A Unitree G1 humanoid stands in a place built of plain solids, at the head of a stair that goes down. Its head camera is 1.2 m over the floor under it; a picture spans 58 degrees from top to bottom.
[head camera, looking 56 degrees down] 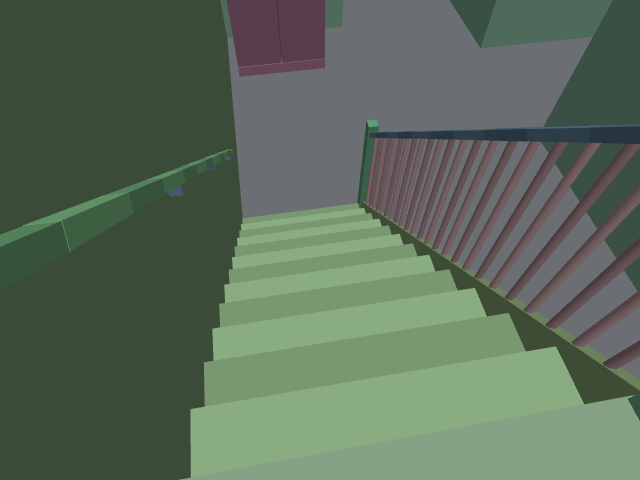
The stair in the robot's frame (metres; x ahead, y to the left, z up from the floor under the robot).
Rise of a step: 0.19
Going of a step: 0.21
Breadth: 1.20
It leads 9 degrees to the left of straight ahead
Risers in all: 13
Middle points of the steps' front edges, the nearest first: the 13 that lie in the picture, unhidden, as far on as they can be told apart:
0.20 -0.22 0.00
0.41 -0.19 -0.19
0.62 -0.16 -0.38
0.83 -0.12 -0.58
1.04 -0.09 -0.77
1.25 -0.05 -0.96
1.46 -0.02 -1.15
1.67 0.02 -1.34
1.88 0.05 -1.54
2.09 0.09 -1.73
2.30 0.12 -1.92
2.51 0.16 -2.11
2.72 0.20 -2.30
